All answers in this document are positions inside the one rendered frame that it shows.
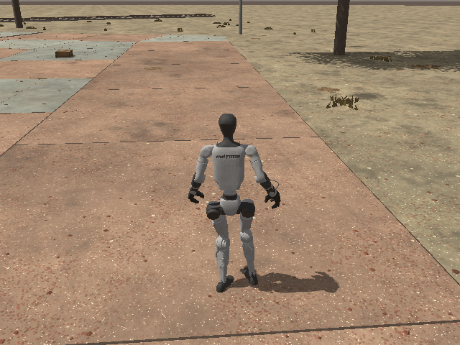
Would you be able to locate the robot right hand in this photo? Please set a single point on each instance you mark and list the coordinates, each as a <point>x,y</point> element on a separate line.
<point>275,198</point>

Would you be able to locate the robot right shin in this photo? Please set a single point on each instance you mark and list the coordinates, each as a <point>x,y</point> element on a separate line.
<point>248,249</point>

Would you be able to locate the robot shin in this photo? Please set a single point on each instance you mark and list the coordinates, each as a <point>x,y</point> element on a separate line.
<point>248,249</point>
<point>222,258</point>

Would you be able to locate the left robot upper arm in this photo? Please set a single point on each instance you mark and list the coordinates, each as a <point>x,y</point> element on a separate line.
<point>205,152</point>

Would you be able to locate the right robot upper arm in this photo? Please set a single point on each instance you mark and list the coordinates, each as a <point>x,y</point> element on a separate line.
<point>256,163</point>

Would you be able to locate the robot left forearm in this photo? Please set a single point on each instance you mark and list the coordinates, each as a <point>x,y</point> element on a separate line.
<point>194,186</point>

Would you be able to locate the robot left shin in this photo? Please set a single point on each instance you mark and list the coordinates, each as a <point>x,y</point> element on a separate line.
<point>222,258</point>

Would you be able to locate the robot left hand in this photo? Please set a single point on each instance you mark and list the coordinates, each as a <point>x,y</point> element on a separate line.
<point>191,196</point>

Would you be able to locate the robot right forearm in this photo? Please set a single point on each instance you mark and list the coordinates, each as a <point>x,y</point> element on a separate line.
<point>268,186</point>

